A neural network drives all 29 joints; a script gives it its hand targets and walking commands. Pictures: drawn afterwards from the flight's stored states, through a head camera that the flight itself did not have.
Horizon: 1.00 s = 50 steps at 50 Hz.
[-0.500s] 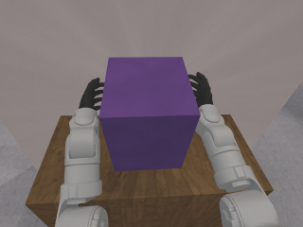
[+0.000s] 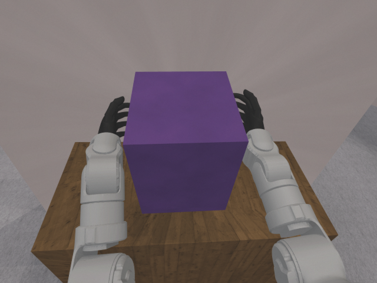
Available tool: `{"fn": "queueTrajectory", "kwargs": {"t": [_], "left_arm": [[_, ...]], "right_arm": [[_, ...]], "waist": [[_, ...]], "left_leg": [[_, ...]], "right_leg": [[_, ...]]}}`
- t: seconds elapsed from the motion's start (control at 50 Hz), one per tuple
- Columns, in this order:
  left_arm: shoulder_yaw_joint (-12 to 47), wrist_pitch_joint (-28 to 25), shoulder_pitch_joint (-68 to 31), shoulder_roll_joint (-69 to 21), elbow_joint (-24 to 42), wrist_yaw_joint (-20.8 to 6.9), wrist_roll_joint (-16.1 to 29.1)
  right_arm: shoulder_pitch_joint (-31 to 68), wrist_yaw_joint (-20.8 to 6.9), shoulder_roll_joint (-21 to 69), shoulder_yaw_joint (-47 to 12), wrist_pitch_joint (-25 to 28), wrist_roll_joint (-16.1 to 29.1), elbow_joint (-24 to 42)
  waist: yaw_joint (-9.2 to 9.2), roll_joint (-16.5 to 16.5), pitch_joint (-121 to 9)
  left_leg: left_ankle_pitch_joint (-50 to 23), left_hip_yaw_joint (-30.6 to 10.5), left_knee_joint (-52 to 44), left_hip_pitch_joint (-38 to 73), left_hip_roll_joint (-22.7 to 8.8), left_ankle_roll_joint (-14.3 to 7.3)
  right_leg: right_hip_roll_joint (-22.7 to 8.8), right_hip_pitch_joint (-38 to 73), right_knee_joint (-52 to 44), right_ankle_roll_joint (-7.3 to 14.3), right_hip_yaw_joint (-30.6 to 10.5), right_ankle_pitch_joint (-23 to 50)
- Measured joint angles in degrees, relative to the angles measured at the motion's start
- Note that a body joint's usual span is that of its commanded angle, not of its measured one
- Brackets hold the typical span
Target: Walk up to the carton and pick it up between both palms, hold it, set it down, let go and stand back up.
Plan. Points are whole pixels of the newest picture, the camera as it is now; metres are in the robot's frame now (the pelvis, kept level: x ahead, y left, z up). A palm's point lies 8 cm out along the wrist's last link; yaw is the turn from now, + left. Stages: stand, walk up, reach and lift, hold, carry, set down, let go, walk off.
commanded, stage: hold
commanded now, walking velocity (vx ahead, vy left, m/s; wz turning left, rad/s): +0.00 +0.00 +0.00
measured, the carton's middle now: (182, 144) +0.38 +0.01 +0.11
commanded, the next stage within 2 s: set down in 0.22 s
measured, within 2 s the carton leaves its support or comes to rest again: neither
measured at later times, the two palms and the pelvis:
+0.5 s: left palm (104, 130) +0.35 +0.16 +0.18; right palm (249, 119) +0.37 -0.13 +0.20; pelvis +0.00 +0.00 +0.00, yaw -1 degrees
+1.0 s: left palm (120, 151) +0.36 +0.15 +0.11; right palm (246, 135) +0.39 -0.14 +0.13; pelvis +0.02 -0.02 +0.00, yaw +0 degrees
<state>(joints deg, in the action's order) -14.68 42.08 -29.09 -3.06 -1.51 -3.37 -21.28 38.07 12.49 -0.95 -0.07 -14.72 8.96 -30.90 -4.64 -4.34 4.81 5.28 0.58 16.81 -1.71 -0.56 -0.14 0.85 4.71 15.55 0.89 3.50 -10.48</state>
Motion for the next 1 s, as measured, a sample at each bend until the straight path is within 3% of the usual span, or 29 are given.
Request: {"fn": "queueTrajectory", "kwargs": {"t": [0.14,0.28,0.38,0.62,0.82,1.0], "left_arm": [[1.3,-0.1,1.6,0.3,2.0,0.5,0.6],[1.3,-0.3,0.1,0.5,-0.1,0.7,1.0],[1.3,-3.3,-1.0,0.7,-3.5,1.5,1.6],[-2.2,-12.6,0.3,-1.9,-9.2,0.0,-2.4],[2.6,-18.8,7.5,-1.3,-7.8,4.6,1.7],[1.7,-20.1,7.4,-2.6,-8.5,5.1,2.5]], "right_arm": [[-2.0,0.2,0.1,-0.6,0.6,0.1,2.3],[-1.4,-0.3,0.7,1.4,0.6,-1.1,1.4],[0.1,-1.1,0.9,3.4,1.3,-2.4,0.0],[0.2,-5.2,3.8,9.2,12.9,-9.9,-7.5],[-5.4,-4.7,2.3,4.6,20.5,-7.3,-6.9],[-5.4,-3.6,0.4,1.9,20.8,-5.7,-6.7]], "waist": [[0.02,-0.1,0.3],[0.72,0.1,-0.5],[1.51,0.5,-2.2],[3.59,-0.2,-1.7],[4.07,0.2,-0.4],[3.8,1.2,-1.8]], "left_leg": [[0.0,-0.2,0.5,-0.4,0.0,0.0],[-0.8,0.1,-0.2,-1.2,0.1,-0.2],[-0.8,0.4,-0.5,-1.7,0.2,-0.3],[-0.5,0.5,-2.1,0.3,0.5,-0.1],[0.6,-0.7,-0.3,-3.1,-0.3,1.0],[0.6,-0.6,-0.4,-4.9,-1.0,1.4]], "right_leg": [[0.0,-0.3,0.3,0.0,0.2,0.0],[-0.1,-1.6,0.5,-0.1,0.0,0.5],[-0.2,-2.4,0.6,-0.2,-0.3,0.5],[-0.6,-0.9,0.1,0.1,-0.4,-0.5],[0.4,-2.6,-1.0,0.8,0.8,-0.5],[1.0,-4.8,-0.5,1.3,0.5,-0.7]]}}
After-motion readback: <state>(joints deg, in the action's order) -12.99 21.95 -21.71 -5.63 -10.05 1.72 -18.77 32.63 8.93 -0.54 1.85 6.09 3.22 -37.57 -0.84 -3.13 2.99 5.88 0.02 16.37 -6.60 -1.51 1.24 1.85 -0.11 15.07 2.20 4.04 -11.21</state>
